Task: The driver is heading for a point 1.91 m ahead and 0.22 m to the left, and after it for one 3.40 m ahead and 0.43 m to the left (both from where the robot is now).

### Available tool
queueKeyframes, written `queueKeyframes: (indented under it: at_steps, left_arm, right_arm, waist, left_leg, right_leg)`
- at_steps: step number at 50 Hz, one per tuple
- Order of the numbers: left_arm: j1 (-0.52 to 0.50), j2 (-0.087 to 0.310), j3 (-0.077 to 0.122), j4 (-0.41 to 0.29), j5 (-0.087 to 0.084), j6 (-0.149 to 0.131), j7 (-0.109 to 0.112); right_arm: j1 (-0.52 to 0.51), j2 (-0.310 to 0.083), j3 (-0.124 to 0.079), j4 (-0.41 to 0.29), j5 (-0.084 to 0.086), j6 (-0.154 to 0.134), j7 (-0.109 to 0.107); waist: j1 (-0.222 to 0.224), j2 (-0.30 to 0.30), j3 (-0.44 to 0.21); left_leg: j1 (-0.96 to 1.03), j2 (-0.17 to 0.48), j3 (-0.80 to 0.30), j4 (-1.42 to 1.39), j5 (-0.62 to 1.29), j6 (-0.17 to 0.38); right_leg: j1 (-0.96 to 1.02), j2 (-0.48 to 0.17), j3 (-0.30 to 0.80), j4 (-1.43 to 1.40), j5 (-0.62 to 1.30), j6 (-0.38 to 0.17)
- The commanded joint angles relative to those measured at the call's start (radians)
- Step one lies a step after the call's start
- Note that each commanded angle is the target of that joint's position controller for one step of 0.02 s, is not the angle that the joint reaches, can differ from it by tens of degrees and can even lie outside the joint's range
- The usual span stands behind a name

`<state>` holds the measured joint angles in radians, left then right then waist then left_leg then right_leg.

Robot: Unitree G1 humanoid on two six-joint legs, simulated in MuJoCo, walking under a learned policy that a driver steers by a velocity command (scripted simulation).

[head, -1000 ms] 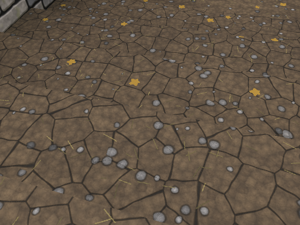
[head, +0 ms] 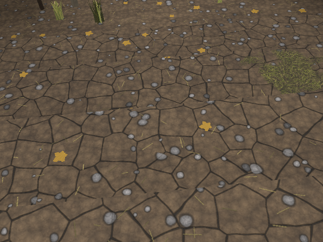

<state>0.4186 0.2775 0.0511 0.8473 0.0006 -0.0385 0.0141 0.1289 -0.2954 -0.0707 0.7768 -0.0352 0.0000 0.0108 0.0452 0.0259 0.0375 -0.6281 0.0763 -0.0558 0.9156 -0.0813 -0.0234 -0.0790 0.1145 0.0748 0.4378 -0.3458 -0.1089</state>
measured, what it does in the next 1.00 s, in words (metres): goes down: left foot 0.16 m lower, then right foot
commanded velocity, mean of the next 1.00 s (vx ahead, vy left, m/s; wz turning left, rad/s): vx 0.06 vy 0.00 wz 0.11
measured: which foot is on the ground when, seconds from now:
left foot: up 0.00-0.26, down 0.28-0.76, up 0.78-1.00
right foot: down 0.00-0.28, up 0.30-0.72, down 0.74-1.00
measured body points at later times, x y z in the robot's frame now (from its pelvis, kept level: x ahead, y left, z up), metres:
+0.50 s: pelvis +0.19 +0.07 -0.17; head +0.23 +0.10 +0.28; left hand +0.33 +0.29 -0.32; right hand +0.19 -0.16 -0.30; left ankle +0.29 +0.13 -0.90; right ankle +0.18 -0.06 -0.79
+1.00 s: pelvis +0.19 +0.07 -0.16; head +0.20 +0.04 +0.29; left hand +0.23 +0.35 -0.26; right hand +0.36 -0.18 -0.28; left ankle +0.18 +0.20 -0.82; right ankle +0.22 -0.02 -0.90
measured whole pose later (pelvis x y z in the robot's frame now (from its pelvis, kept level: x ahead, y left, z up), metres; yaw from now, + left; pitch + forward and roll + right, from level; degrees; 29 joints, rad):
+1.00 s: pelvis +0.19 +0.07 -0.16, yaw +11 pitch +1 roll +1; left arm 0.27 0.25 0.04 0.74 0.03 0.01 0.05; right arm 0.23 -0.30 -0.08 0.72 -0.05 0.08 0.03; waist 0.01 0.05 -0.01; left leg -0.60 -0.05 -0.06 1.12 -0.35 -0.06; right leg -0.26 -0.01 -0.07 0.46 -0.23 -0.05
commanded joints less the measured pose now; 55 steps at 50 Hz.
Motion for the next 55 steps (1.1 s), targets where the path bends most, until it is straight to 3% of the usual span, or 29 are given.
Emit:
queueKeyframes:
  at_steps: [1, 6, 9, 11, 12, 13, 14, 15, 16, 17, 19, 20, 21, 22, 23, 24, 27, 30, 34, 36, 37, 38, 39, 40, 42, 44, 46, 49, 55]
  left_arm:
    - [0.028, 0.135, 0.029, -0.032, 0.002, -0.013, 0.02]
    - [0.066, 0.152, 0.024, -0.067, 0.032, 0.006, 0.041]
    - [0.055, 0.127, 0.02, -0.078, 0.036, 0.011, 0.052]
    - [0.053, 0.085, 0.014, -0.068, 0.036, 0.015, 0.066]
    - [0.044, 0.08, 0.012, -0.057, 0.033, 0.02, 0.069]
    - [0.034, 0.077, 0.01, -0.05, 0.016, 0.025, 0.063]
    - [0.074, 0.044, 0.019, -0.035, -0.001, 0.036, 0.048]
    - [0.245, -0.004, 0.019, -0.027, -0.058, 0.047, 0.052]
    - [0.318, 0.05, 0.013, -0.012, -0.052, 0.05, 0.06]
    - [0.226, 0.081, 0.007, -0.006, 0.004, 0.058, 0.054]
    - [0.099, 0.071, -0.007, -0.027, 0.055, 0.084, 0.027]
    - [-0.04, 0.129, 0.001, -0.06, 0.073, 0.094, 0.019]
    - [-0.081, 0.105, -0.001, -0.051, 0.067, 0.104, 0.012]
    - [-0.095, 0.083, -0.006, -0.053, 0.061, 0.107, 0.014]
    - [-0.146, 0.066, -0.009, -0.082, 0.049, 0.104, 0.009]
    - [-0.136, 0.045, -0.014, -0.069, 0.051, 0.098, 0.008]
    - [-0.182, 0.009, -0.02, -0.073, 0.032, 0.099, 0.009]
    - [-0.251, 0.02, -0.013, -0.094, 0.025, 0.095, 0.017]
    - [-0.21, 0.003, -0.012, -0.095, 0.004, 0.064, 0.027]
    - [-0.096, 0.021, -0.003, -0.076, 0.005, 0.042, 0.04]
    - [-0.048, 0.074, 0.014, -0.072, 0.011, 0.033, 0.05]
    - [-0.073, 0.173, 0.04, -0.102, 0.014, 0.031, 0.057]
    - [-0.179, 0.179, 0.035, -0.132, 0.037, 0.036, 0.058]
    - [-0.247, 0.104, 0.012, -0.152, 0.032, 0.036, 0.056]
    - [-0.285, 0.047, -0.002, -0.162, 0.04, 0.033, 0.045]
    - [-0.272, 0.045, 0.001, -0.179, 0.033, 0.033, 0.032]
    - [-0.196, 0.055, 0.003, -0.172, 0.035, 0.037, 0.031]
    - [-0.103, 0.108, 0.02, -0.156, 0.032, 0.044, 0.034]
    - [-0.088, 0.161, 0.04, -0.17, 0.04, 0.051, 0.017]
  right_arm:
    - [-0.114, -0.055, -0.01, -0.09, -0.007, -0.007, 0.012]
    - [-0.185, -0.048, 0.0, -0.152, -0.014, -0.022, 0.024]
    - [-0.151, -0.022, 0.015, -0.147, 0.004, -0.038, 0.017]
    - [0.013, -0.007, 0.018, -0.084, 0.022, -0.051, 0.007]
    - [0.152, -0.018, 0.007, -0.023, 0.035, -0.058, -0.002]
    - [0.317, -0.032, -0.005, 0.048, 0.021, -0.061, -0.007]
    - [0.395, -0.081, -0.018, 0.096, -0.003, -0.061, -0.004]
    - [0.461, -0.11, -0.001, 0.096, -0.018, -0.073, 0.014]
    - [0.414, -0.127, -0.013, 0.085, 0.031, -0.077, 0.024]
    - [0.305, -0.058, 0.001, 0.032, 0.058, -0.075, 0.017]
    - [0.115, -0.04, 0.014, -0.005, 0.041, -0.064, -0.034]
    - [0.07, -0.027, 0.03, -0.019, 0.02, -0.06, -0.038]
    - [0.072, -0.027, 0.033, -0.002, -0.003, -0.053, -0.035]
    - [0.111, -0.045, 0.027, 0.007, -0.007, -0.053, -0.03]
    - [0.167, -0.074, 0.015, 0.032, 0.02, -0.051, -0.028]
    - [0.194, -0.071, 0.01, 0.039, 0.027, -0.043, -0.027]
    - [0.219, -0.06, -0.002, 0.016, 0.021, -0.004, -0.024]
    - [0.202, -0.074, -0.02, -0.029, 0.013, 0.035, -0.019]
    - [0.209, -0.083, -0.036, -0.047, 0.001, 0.059, -0.016]
    - [0.176, -0.08, -0.039, -0.065, 0.012, 0.056, -0.017]
    - [0.193, -0.062, -0.038, -0.07, 0.022, 0.048, -0.019]
    - [0.218, -0.013, -0.033, -0.088, 0.051, 0.046, -0.015]
    - [0.172, -0.042, -0.046, -0.099, 0.022, 0.033, -0.02]
    - [0.149, -0.093, -0.057, -0.084, -0.014, 0.028, -0.018]
    - [0.191, -0.057, -0.047, -0.083, -0.024, 0.035, -0.001]
    - [0.213, -0.052, -0.038, -0.076, -0.024, 0.053, 0.008]
    - [0.133, -0.049, -0.027, -0.109, -0.016, 0.066, 0.016]
    - [0.053, -0.028, -0.008, -0.147, -0.007, 0.074, 0.031]
    - [-0.02, -0.027, 0.008, -0.198, 0.022, 0.066, 0.041]
  waist:
    - [0.014, -0.103, 0.003]
    - [0.052, -0.088, -0.012]
    - [0.049, -0.094, -0.006]
    - [0.0, -0.075, -0.017]
    - [-0.068, -0.042, -0.035]
    - [-0.131, -0.005, -0.073]
    - [-0.14, 0.131, -0.105]
    - [-0.052, 0.152, -0.246]
    - [-0.015, 0.19, -0.338]
    - [-0.035, 0.078, -0.304]
    - [0.015, 0.104, -0.284]
    - [0.011, 0.022, -0.171]
    - [0.01, 0.045, -0.121]
    - [0.001, 0.074, -0.109]
    - [-0.004, 0.046, -0.069]
    - [-0.015, 0.08, -0.081]
    - [-0.05, 0.167, -0.127]
    - [-0.074, 0.163, -0.07]
    - [-0.066, 0.141, -0.055]
    - [-0.003, 0.13, -0.052]
    - [0.004, 0.097, -0.077]
    - [-0.016, -0.161, -0.119]
    - [-0.012, -0.247, -0.041]
    - [-0.055, -0.071, 0.003]
    - [-0.106, -0.095, -0.036]
    - [-0.094, -0.149, -0.049]
    - [-0.05, -0.166, -0.03]
    - [-0.012, -0.172, -0.045]
    - [0.01, -0.212, -0.057]
  left_leg:
    - [-0.037, -0.054, 0.039, -0.144, 0.265, 0.007]
    - [-0.042, -0.091, 0.003, -0.243, 0.4, 0.033]
    - [0.085, -0.082, -0.018, -0.425, 0.509, 0.025]
    - [0.301, -0.03, -0.063, -0.64, 0.675, 0.025]
    - [0.414, 0.0, -0.048, -0.771, 0.813, 0.02]
    - [0.603, 0.026, 0.011, -0.844, 0.93, 0.011]
    - [0.841, 0.117, -0.062, -0.719, 1.115, 0.038]
    - [1.094, 0.252, -0.133, -0.283, 1.646, 0.058]
    - [1.159, 0.357, -0.294, -0.224, 1.572, 0.197]
    - [1.001, 0.312, -0.285, -0.337, 1.138, 0.251]
    - [0.631, 0.325, -0.465, -0.558, 0.256, 0.364]
    - [0.387, 0.252, -0.399, -0.63, 0.138, 0.342]
    - [0.237, 0.199, -0.359, -0.645, 0.213, 0.323]
    - [0.208, 0.164, -0.341, -0.627, 0.364, 0.31]
    - [0.207, 0.101, -0.289, -0.623, 0.282, 0.283]
    - [0.24, 0.062, -0.267, -0.613, 0.272, 0.248]
    - [0.321, 0.029, -0.333, -0.648, -0.11, 0.179]
    - [0.269, 0.035, -0.435, -0.727, -0.449, 0.144]
    - [0.25, 0.025, -0.51, -0.761, -0.492, 0.148]
    - [0.166, -0.031, -0.487, -0.766, -0.509, 0.088]
    - [0.077, -0.085, -0.427, -0.705, -0.519, 0.028]
    - [-0.036, -0.194, -0.253, -0.408, -0.547, -0.013]
    - [-0.173, -0.283, -0.077, -0.078, -0.501, -0.004]
    - [-0.142, -0.219, -0.093, 0.079, -0.391, -0.005]
    - [-0.048, -0.204, -0.058, 0.277, -0.299, -0.003]
    - [-0.061, -0.184, -0.005, 0.415, -0.273, -0.016]
    - [-0.12, -0.156, 0.021, 0.341, -0.271, -0.036]
    - [-0.087, -0.125, 0.032, 0.172, -0.275, -0.052]
    - [0.209, -0.135, 0.133, -0.169, -0.357, 0.012]
  right_leg:
    - [-0.033, -0.169, 0.183, -0.014, 0.514, -0.119]
    - [-0.089, -0.162, 0.31, 0.217, 0.354, -0.12]
    - [-0.102, -0.116, 0.295, 0.351, 0.258, -0.07]
    - [-0.117, -0.057, 0.25, 0.524, 0.133, -0.033]
    - [-0.099, -0.028, 0.21, 0.669, 0.071, -0.024]
    - [-0.154, -0.001, 0.143, 0.848, 0.022, -0.012]
    - [-0.367, 0.094, 0.047, 1.183, -0.5, 0.015]
    - [-0.585, 0.151, 0.046, 1.504, -0.705, 0.062]
    - [-0.748, 0.097, 0.106, 1.602, -0.582, 0.069]
    - [-0.786, 0.027, 0.089, 1.526, -0.426, 0.074]
    - [-0.697, -0.083, 0.007, 1.409, -0.246, 0.088]
    - [-0.605, -0.11, 0.028, 1.18, -0.016, 0.095]
    - [-0.492, -0.103, 0.002, 1.093, 0.034, 0.102]
    - [-0.462, -0.094, -0.012, 1.067, 0.031, 0.104]
    - [-0.485, -0.102, -0.004, 0.862, 0.108, 0.123]
    - [-0.456, -0.095, -0.017, 0.743, 0.117, 0.13]
    - [-0.409, -0.054, -0.031, 0.506, 0.027, 0.133]
    - [-0.375, -0.026, -0.04, 0.368, 0.001, 0.126]
    - [-0.245, 0.008, -0.031, 0.191, -0.06, 0.074]
    - [-0.043, -0.007, -0.036, -0.046, 0.005, 0.039]
    - [0.117, -0.08, 0.0, -0.132, -0.003, 0.028]
    - [0.176, -0.311, 0.29, -0.214, -0.233, -0.034]
    - [0.036, -0.518, 0.496, -0.277, -0.194, -0.121]
    - [-0.074, -0.455, 0.359, -0.256, -0.086, -0.122]
    - [-0.173, -0.349, 0.173, -0.182, 0.131, -0.098]
    - [-0.184, -0.3, 0.071, -0.15, 0.225, -0.1]
    - [-0.121, -0.308, 0.056, -0.139, 0.267, -0.117]
    - [-0.054, -0.337, 0.048, -0.116, 0.283, -0.122]
    - [-0.158, -0.383, 0.004, -0.06, 0.196, -0.095]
